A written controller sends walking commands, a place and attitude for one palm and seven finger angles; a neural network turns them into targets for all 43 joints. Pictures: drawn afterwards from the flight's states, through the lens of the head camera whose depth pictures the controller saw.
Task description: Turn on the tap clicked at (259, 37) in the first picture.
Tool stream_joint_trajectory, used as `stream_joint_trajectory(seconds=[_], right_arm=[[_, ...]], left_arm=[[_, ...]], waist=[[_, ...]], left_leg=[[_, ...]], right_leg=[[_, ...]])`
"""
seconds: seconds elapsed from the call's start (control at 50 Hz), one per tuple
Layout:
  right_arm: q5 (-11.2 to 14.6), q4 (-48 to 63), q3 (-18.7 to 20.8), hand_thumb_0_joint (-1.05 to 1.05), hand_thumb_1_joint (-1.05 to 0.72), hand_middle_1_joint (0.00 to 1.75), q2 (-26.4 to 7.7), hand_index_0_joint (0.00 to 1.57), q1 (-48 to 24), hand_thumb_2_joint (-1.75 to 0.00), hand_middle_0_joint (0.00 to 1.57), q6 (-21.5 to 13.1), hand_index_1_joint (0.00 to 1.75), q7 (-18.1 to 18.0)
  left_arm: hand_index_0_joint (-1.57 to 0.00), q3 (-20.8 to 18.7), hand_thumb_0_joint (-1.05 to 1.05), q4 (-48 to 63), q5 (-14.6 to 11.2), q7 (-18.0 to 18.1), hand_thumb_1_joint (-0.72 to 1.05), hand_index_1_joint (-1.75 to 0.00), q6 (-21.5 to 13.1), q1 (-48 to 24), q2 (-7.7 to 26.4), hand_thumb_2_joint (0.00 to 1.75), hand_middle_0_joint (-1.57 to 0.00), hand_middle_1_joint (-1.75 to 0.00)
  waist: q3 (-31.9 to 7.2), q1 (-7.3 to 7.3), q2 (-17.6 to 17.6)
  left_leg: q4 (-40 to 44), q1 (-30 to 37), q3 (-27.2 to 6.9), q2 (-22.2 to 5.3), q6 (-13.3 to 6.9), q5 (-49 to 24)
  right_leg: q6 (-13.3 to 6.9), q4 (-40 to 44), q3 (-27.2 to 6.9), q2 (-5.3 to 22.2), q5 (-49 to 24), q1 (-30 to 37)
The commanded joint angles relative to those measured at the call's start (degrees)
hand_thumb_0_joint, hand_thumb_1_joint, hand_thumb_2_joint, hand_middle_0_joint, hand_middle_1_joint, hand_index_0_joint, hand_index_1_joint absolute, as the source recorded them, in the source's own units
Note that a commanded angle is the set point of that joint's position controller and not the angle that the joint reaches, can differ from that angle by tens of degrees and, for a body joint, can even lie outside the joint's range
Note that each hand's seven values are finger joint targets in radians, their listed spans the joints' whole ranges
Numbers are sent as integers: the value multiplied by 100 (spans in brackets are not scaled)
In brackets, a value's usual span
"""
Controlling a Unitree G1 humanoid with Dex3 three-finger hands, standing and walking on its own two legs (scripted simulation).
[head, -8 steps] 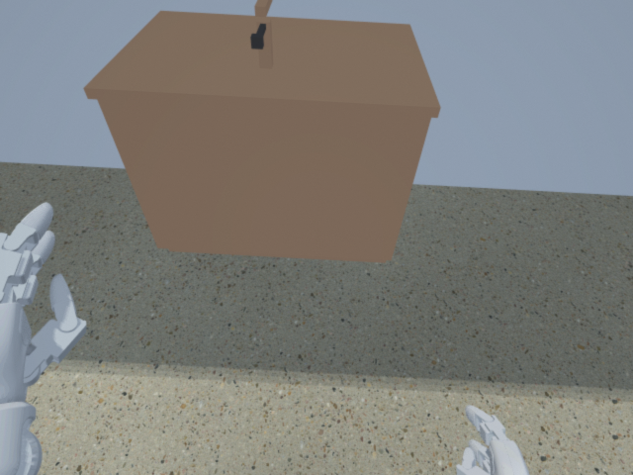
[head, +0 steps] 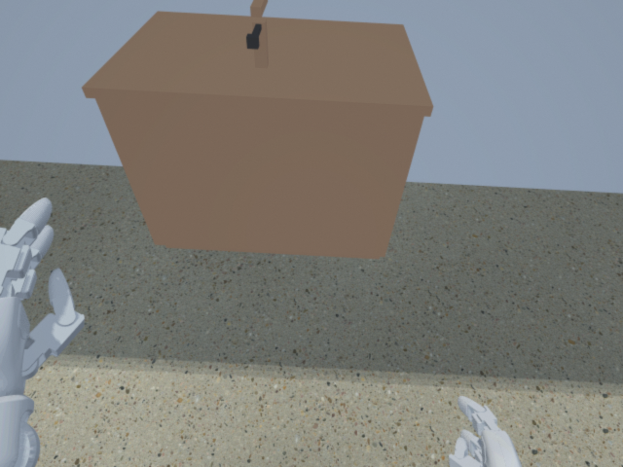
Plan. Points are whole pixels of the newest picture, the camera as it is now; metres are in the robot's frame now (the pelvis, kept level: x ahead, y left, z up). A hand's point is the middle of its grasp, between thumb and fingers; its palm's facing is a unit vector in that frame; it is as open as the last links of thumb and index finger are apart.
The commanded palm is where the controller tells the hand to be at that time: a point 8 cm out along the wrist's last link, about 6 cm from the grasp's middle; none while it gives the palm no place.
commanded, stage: stand and wait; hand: left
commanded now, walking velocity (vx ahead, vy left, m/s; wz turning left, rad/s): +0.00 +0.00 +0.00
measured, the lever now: (252, 41) +1.05 +0.22 +0.10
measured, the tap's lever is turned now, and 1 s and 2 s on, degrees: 0 0 0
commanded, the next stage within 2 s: look at it before walking up in 0.10 s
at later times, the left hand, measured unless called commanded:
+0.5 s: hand (71, 322) +0.21 +0.25 +0.16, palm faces +0.42 -0.83 -0.36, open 7.4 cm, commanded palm +0.15 +0.29 +0.18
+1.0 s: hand (47, 295) +0.23 +0.27 +0.17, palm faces +0.57 -0.66 -0.49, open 7.4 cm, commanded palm +0.17 +0.30 +0.18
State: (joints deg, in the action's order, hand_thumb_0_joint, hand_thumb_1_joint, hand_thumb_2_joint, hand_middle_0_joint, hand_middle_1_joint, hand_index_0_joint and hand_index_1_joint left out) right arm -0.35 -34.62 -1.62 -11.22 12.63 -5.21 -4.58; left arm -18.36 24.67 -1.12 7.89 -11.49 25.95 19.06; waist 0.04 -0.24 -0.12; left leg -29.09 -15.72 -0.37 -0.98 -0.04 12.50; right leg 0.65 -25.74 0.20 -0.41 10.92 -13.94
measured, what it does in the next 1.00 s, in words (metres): steps on the spot, turning left: right foot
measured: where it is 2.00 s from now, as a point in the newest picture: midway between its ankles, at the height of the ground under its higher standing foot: outside the picture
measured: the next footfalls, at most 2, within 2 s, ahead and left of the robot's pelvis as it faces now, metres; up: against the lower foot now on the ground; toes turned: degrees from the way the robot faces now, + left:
right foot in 1.00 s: +0.18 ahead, -0.10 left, +0.00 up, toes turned +11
left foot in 1.44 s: +0.20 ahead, +0.12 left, +0.00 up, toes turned +42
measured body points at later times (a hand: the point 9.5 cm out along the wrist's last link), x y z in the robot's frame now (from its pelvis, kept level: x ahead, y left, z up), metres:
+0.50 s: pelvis +0.00 +0.00 +0.00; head +0.00 +0.01 +0.44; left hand +0.18 +0.29 +0.18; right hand +0.16 -0.23 -0.09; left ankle +0.03 +0.12 -0.74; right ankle +0.03 -0.13 -0.74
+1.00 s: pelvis +0.09 -0.02 +0.00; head +0.11 -0.02 +0.44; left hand +0.19 +0.30 +0.20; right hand +0.28 -0.18 -0.11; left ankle +0.03 +0.12 -0.74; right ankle +0.14 -0.11 -0.73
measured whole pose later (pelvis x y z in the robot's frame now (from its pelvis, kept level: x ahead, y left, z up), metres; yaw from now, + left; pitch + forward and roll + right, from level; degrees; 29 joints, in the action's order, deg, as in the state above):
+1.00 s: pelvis +0.09 -0.02 +0.00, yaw +16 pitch +1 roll -1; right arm -0.6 -36.8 -1.5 -8.4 14.8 -6.7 -3.8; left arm -21.7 29.2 -1.4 6.5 -11.1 29.5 22.3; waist 0.1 0.5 -3.1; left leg -32.7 -15.0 -9.9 0.4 1.0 19.1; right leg 3.2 -33.4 6.1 0.1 22.6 -18.7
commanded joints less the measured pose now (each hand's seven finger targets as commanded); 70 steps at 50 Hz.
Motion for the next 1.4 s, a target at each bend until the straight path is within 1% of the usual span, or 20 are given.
stream_joint_trajectory(seconds=[0.0,0.32,0.46,0.56,0.6,0.62,0.64,0.66,0.74,0.88,0.94,0.96,0.98,1.0,1.04,1.08,1.14,1.3,1.36,1.38], right_arm=[[24,889,285,0,-90,30,-685,20,-521,-90,20,-259,30,-36],[26,889,282,0,-90,30,-690,20,-541,-90,20,-266,30,-43],[7,917,331,0,-90,30,-650,20,-505,-90,20,-139,30,-54],[20,810,317,0,-90,30,-563,20,-393,-90,20,-170,30,-47],[35,818,317,0,-90,30,-670,20,-321,-90,20,-185,30,-84],[50,830,366,0,-90,30,-747,20,-398,-90,20,-245,30,-103],[-25,746,322,0,-90,30,-612,20,-275,-90,20,-314,30,-76],[-69,630,370,0,-90,30,-626,20,-246,-90,20,-352,30,-40],[14,494,455,0,-90,30,-697,20,-234,-90,20,-428,30,95],[5,516,424,0,-90,30,-648,20,-287,-90,20,-449,30,21],[3,581,378,0,-90,30,-600,20,-468,-90,20,-362,30,-12],[40,599,353,0,-90,30,-539,20,-513,-90,20,-319,30,-23],[37,634,363,0,-90,30,-415,20,-432,-90,20,-258,30,-39],[2,694,391,0,-90,30,-532,20,-628,-90,20,-236,30,-85],[-63,638,469,0,-90,30,-663,20,-612,-90,20,-240,30,-39],[-45,601,378,0,-90,30,-540,20,-743,-90,20,-44,30,-28],[-63,764,394,0,-90,30,-496,20,-874,-90,20,35,30,-116],[-27,1255,403,0,-90,30,-393,20,-514,-90,20,119,30,-123],[34,1281,435,0,-90,30,-407,20,-358,-90,20,149,30,-144],[48,1282,439,0,-90,30,-441,20,-287,-90,20,147,30,-152]], left_arm=[[-20,-552,0,1217,3,126,90,-30,-366,-402,905,90,-20,-30],[-20,-561,0,1203,12,124,90,-30,-352,-479,920,90,-20,-30],[-20,-672,0,1326,24,233,90,-30,-225,-393,1050,90,-20,-30],[-20,-872,0,1552,3,309,90,-30,-261,-439,1177,90,-20,-30],[-20,-891,0,1843,-15,280,90,-30,-315,-499,1178,90,-20,-30],[-20,-884,0,1943,-19,251,90,-30,-398,-498,1119,90,-20,-30],[-20,-832,0,1957,121,251,90,-30,-456,-667,1148,90,-20,-30],[-20,-831,0,1849,173,229,90,-30,-478,-686,1148,90,-20,-30],[-20,-673,0,1942,92,106,90,-30,-466,-98,911,90,-20,-30],[-20,-853,0,1587,-51,-5,90,-30,-358,111,988,90,-20,-30],[-20,-820,0,1414,-48,-33,90,-30,-245,-14,936,90,-20,-30],[-20,-801,0,1367,6,-24,90,-30,-208,-123,960,90,-20,-30],[-20,-918,0,1249,75,26,90,-30,-135,-244,1256,90,-20,-30],[-20,-1134,0,1143,-53,108,90,-30,-84,-456,1466,90,-20,-30],[-20,-959,0,1039,-9,140,90,-30,-177,-321,1316,90,-20,-30],[-20,-871,0,1136,32,93,90,-30,-256,-34,1212,90,-20,-30],[-20,-934,0,1506,58,168,90,-30,-272,-322,1337,90,-20,-30],[-20,-1076,0,1939,-69,449,90,-30,-106,179,1245,90,-20,-30],[-20,-960,0,1961,-104,484,90,-30,-107,-104,1248,90,-20,-30],[-20,-966,0,2028,-136,486,90,-30,-167,-247,1300,90,-20,-30]], waist=[[-565,1,-262],[-434,1,-326],[-97,80,188],[-271,115,651],[-126,229,-799],[-78,236,-2089],[30,304,-1955],[70,301,-1252],[-438,136,-1218],[-385,90,-1362],[-481,-28,-1086],[-641,-81,-530],[-853,-110,1130],[-631,-102,1750],[-219,18,1062],[55,38,574],[-77,60,715],[-761,-167,1105],[-1172,153,1012],[-1364,334,525]], left_leg=[[632,-202,-157,-264,-54,-127],[774,-333,-173,-277,-47,269],[-140,-1036,-307,-111,-275,1903],[-841,-897,204,-42,-178,1265],[440,-217,-777,-445,-516,1445],[1197,277,-2750,-1416,-1027,1670],[1557,403,-4054,-1906,-1395,1384],[1339,650,-4167,-1966,-1521,694],[819,985,-2457,-1264,-1315,-953],[874,470,-1968,-985,-1165,-772],[301,-297,-1693,-828,-889,-454],[-309,-1119,-1354,-624,-667,35],[-1994,-2411,-594,-57,-343,1286],[-3801,-2962,-82,250,-15,2055],[-4884,-2927,-303,-158,120,1450],[-5087,-2752,-86,-344,327,978],[-4065,-2318,378,-401,387,813],[-1047,-1126,1558,97,256,594],[86,281,1658,430,122,-54],[398,1333,1016,-33,-153,-1312]], right_leg=[[-65,359,-297,273,-209,463],[-44,410,-262,239,83,415],[-392,459,-675,1002,2816,-248],[-699,-9,-841,1776,2231,-112],[-202,-1595,221,909,2074,-969],[155,-2922,604,154,2334,-1844],[122,-3844,35,222,2525,-2361],[106,-4150,-284,363,2344,-2646],[273,-3614,98,305,1652,-2244],[351,-1828,617,48,1435,-1106],[274,-244,683,-10,1028,430],[95,453,286,387,854,1511],[-445,1017,-1522,1864,1531,2536],[-929,1304,-3113,3009,1372,2034],[-1055,1172,-2491,2902,941,1196],[-721,822,-659,2290,-1037,865],[-501,455,522,2066,-3223,959],[-441,-376,1006,2053,-4732,1547],[-127,-1892,1287,1977,-4907,1059],[143,-3019,1306,1709,-3542,149]])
